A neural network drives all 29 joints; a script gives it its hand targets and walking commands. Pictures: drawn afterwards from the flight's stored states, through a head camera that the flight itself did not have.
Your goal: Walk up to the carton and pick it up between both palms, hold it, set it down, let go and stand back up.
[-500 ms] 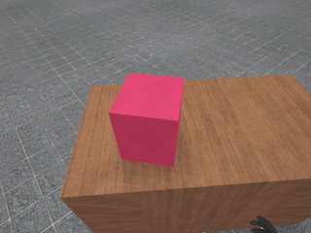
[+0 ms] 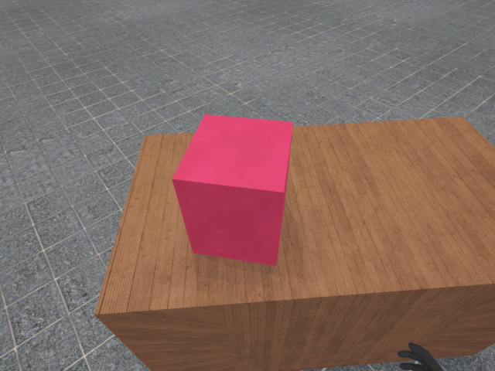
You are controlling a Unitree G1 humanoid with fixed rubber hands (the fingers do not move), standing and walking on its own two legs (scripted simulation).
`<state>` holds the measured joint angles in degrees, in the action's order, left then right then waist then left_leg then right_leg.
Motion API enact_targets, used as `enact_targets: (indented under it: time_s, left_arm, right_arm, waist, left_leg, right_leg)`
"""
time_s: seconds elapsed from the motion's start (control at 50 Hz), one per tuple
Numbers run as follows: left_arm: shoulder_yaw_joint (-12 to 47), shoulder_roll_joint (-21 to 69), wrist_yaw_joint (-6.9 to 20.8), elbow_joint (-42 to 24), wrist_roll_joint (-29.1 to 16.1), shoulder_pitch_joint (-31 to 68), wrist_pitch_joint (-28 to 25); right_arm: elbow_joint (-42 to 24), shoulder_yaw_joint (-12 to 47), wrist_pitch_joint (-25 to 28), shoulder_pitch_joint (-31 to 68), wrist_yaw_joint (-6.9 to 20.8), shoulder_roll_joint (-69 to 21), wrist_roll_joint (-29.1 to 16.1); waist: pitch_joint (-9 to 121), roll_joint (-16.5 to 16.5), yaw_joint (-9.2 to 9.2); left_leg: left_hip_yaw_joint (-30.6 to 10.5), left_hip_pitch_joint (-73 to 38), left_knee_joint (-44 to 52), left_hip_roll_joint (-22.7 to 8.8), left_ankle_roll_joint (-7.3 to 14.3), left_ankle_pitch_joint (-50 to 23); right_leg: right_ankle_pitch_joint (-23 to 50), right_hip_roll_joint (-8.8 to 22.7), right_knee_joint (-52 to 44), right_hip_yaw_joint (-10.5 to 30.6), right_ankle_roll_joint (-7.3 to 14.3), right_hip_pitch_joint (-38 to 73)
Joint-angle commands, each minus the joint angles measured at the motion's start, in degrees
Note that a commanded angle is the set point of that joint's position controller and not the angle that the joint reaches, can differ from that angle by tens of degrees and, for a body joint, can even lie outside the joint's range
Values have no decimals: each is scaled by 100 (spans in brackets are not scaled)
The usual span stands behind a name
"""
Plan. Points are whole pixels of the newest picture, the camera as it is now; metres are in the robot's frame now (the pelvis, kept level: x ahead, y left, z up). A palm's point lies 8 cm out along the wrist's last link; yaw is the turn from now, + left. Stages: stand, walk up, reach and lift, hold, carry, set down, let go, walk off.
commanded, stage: stand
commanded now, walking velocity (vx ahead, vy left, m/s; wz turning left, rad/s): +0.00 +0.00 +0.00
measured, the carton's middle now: (240, 190) +0.50 +0.05 -0.02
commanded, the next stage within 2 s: none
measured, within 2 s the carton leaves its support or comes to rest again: neither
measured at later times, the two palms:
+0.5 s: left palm out of the picture +0.06 +0.29 -0.11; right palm out of the picture +0.13 -0.28 -0.10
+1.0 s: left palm out of the picture +0.05 +0.29 -0.11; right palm out of the picture +0.13 -0.28 -0.10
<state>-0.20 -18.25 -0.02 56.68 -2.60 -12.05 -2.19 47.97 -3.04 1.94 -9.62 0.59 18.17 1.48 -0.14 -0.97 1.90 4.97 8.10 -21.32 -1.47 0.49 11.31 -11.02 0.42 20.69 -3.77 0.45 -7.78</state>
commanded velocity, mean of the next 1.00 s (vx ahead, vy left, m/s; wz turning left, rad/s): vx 0.00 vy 0.00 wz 0.00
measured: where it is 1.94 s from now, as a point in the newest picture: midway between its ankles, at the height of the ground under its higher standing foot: outside the picture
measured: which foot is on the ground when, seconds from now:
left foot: down 0.00-1.00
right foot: down 0.00-1.00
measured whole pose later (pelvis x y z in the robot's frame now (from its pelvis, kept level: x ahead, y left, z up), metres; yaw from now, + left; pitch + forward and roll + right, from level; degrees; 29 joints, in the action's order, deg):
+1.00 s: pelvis +0.00 +0.00 +0.00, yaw +0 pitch -2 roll +0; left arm -0.2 -18.3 0.0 58.0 -2.6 -11.7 -2.3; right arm 49.8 -3.0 1.9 -8.5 0.6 18.4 1.4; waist -0.1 -0.9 1.9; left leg 5.0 8.1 -20.7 -1.5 0.5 10.8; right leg -10.5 0.4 20.0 -3.7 0.5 -7.8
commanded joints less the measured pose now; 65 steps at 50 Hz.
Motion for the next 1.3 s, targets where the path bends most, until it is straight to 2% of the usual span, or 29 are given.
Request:
enact_targets:
  time_s: [0.0, 0.06, 0.08, 0.1, 0.12, 0.22, 0.24, 0.34, 0.38, 0.46, 0.48, 0.6, 0.62, 0.7, 0.72, 0.82, 0.86, 0.9, 0.94, 0.98, 1.0, 1.04, 1.08, 1.16, 1.2, 1.22, 1.24, 1.26, 1.28]
  left_arm:
    - [-292, -1354, -63, -148, 381, 431, -58]
    - [-273, -1189, 11, -194, 423, 704, -95]
    - [-256, -1329, -18, -119, 431, 492, -68]
    - [-299, -1440, -53, -79, 398, 464, -70]
    - [-305, -1432, -49, -62, 459, 530, -70]
    - [-258, -1389, -43, -109, 400, 398, -50]
    - [-269, -1363, -3, -100, 419, 655, -82]
    - [-281, -1259, -18, -142, 368, 654, -79]
    - [-306, -1434, -46, -88, 396, 488, -39]
    - [-241, -1230, 16, 32, 373, 331, -53]
    - [-224, -1237, -5, -12, 429, 538, -86]
    - [-275, -1439, -34, -2, 447, 266, -57]
    - [-216, -1195, -4, -32, 371, 537, -54]
    - [-200, -1301, -34, -10, 444, 402, -99]
    - [-284, -1357, 7, 24, 429, 489, -49]
    - [-244, -1238, -9, -71, 389, 504, -63]
    - [-214, -1269, -34, 21, 405, 534, -88]
    - [-275, -1467, -53, 60, 503, 721, -85]
    - [-297, -1450, -34, -31, 419, 659, -32]
    - [-288, -1485, -58, 37, 439, 522, -44]
    - [-245, -1373, -78, 40, 428, 541, -55]
    - [-261, -1396, -17, 9, 468, 698, -54]
    - [-270, -1367, -44, 67, 417, 628, -74]
    - [-284, -1426, -40, -11, 437, 761, -47]
    - [-250, -1268, -9, 1, 414, 800, -82]
    - [-248, -1349, 1, 31, 388, 487, -60]
    - [-244, -1317, -47, 97, 376, 573, -78]
    - [-194, -1256, -48, 9, 430, 735, -96]
    - [-318, -1407, -44, 62, 476, 517, -65]
  right_arm:
    - [251, -93, 48, 259, -100, 1335, -55]
    - [242, -93, 64, 87, -99, 1290, -91]
    - [283, -80, 113, 196, -69, 1432, -77]
    - [311, -107, 66, 375, -94, 1350, -52]
    - [253, -81, 61, 356, -101, 1239, -69]
    - [307, -21, 47, 248, -77, 1204, 13]
    - [271, 7, 25, 135, -32, 1160, -64]
    - [382, -46, 83, 341, -103, 1481, -2]
    - [286, -79, 83, 295, -63, 1335, -66]
    - [332, -112, 61, 504, -56, 1510, -50]
    - [269, -68, 86, 378, -59, 1346, -83]
    - [370, -52, 68, 386, -73, 1356, -76]
    - [431, -52, 66, 19, -91, 1262, -86]
    - [252, -1, 59, 508, -56, 1106, -129]
    - [365, -70, 43, 444, -85, 1413, -113]
    - [399, -31, 85, 340, -131, 1253, -97]
    - [343, -39, 90, 464, -49, 1190, -94]
    - [380, 26, 54, 492, -113, 1149, -83]
    - [432, -27, 38, 271, -115, 1337, -34]
    - [317, 41, 40, 257, -93, 1084, -48]
    - [272, 4, 13, 434, -104, 1177, 10]
    - [459, 26, 48, 161, -115, 1216, -14]
    - [420, 45, 68, 298, -124, 1201, -35]
    - [442, -56, 58, 462, -134, 1311, 5]
    - [506, -31, 98, 4, -127, 1164, -91]
    - [416, 18, 59, 375, -115, 1175, -80]
    - [363, 7, 70, 418, -125, 1163, -25]
    - [399, 6, 115, 143, -97, 1117, -71]
    - [415, -46, 129, 358, -139, 1333, 27]
  waist:
    - [151, 20, -161]
    - [142, 277, -396]
    - [54, -209, -215]
    - [26, 278, -131]
    - [-47, 123, -283]
    - [-145, 250, -118]
    - [-272, -50, -325]
    - [-43, -137, -90]
    - [131, 295, -156]
    - [156, -98, -17]
    - [145, 67, -256]
    - [24, 33, -153]
    - [110, 116, -316]
    - [130, 216, -215]
    - [28, -133, -76]
    - [289, 295, -185]
    - [94, 4, -191]
    - [-153, 276, -279]
    - [270, -170, -257]
    - [44, 293, -297]
    - [-361, -186, -197]
    - [-24, -255, -353]
    - [5, 227, -305]
    - [295, -129, -130]
    - [-313, 9, -405]
    - [196, 311, -138]
    - [50, -78, -241]
    - [-24, 261, -329]
    - [331, -139, -126]
  left_leg:
    - [-782, -362, 502, -712, 155, -472]
    - [-752, -332, 472, -715, 94, -781]
    - [-706, -345, 490, -727, 64, -801]
    - [-749, -336, 542, -774, 128, -739]
    - [-753, -284, 556, -767, 133, -705]
    - [-697, -214, 498, -741, 118, -391]
    - [-653, -116, 591, -764, 58, -460]
    - [-715, -154, 445, -764, 124, -861]
    - [-771, -360, 537, -758, 112, -762]
    - [-702, -367, 567, -714, 100, -867]
    - [-756, -469, 562, -738, 82, -912]
    - [-620, -388, 450, -732, 38, -1083]
    - [-808, -275, 441, -769, 136, -831]
    - [-734, -380, 605, -765, 66, -395]
    - [-649, -197, 510, -761, 116, -550]
    - [-798, -332, 516, -825, 131, -821]
    - [-763, -378, 523, -779, 136, -653]
    - [-707, -243, 598, -778, 111, -761]
    - [-693, -407, 596, -714, 101, -622]
    - [-815, -334, 695, -833, 102, -514]
    - [-729, -138, 714, -767, 103, -494]
    - [-750, -145, 699, -748, 121, -334]
    - [-790, -270, 701, -812, 170, -515]
    - [-660, -316, 681, -772, 119, -422]
    - [-772, -146, 705, -805, 115, -567]
    - [-789, -483, 570, -831, 111, -1060]
    - [-706, -404, 514, -805, 163, -761]
    - [-826, -226, 620, -817, 120, -729]
    - [-764, -515, 507, -770, 110, -717]
  right_leg:
    - [279, 775, -648, 887, 145, -279]
    - [989, 826, -570, 834, 163, -39]
    - [890, 798, -544, 879, 179, -142]
    - [795, 806, -561, 790, 104, -138]
    - [745, 758, -567, 829, 180, -225]
    - [381, 716, -711, 942, 116, -147]
    - [473, 830, -546, 957, 219, -318]
    - [717, 869, -584, 950, 154, -96]
    - [589, 793, -533, 942, 196, -159]
    - [870, 780, -567, 813, 136, -29]
    - [974, 785, -515, 815, 183, -105]
    - [1028, 798, -600, 768, 79, -184]
    - [802, 839, -606, 995, 150, -55]
    - [573, 777, -587, 859, 110, -130]
    - [575, 886, -666, 914, 110, -143]
    - [859, 840, -565, 818, 152, -76]
    - [798, 858, -635, 885, 150, -73]
    - [1037, 820, -611, 879, 154, -73]
    - [704, 795, -669, 881, 114, 24]
    - [310, 762, -588, 753, 104, -189]
    - [367, 769, -649, 788, 87, -317]
    - [577, 841, -639, 919, 158, -50]
    - [586, 822, -559, 870, 136, -139]
    - [521, 788, -630, 916, 124, 82]
    - [702, 824, -577, 928, 207, -211]
    - [866, 777, -579, 810, 80, -145]
    - [746, 841, -576, 1002, 160, -267]
    - [629, 849, -576, 863, 207, -232]
    - [637, 834, -514, 897, 177, -34]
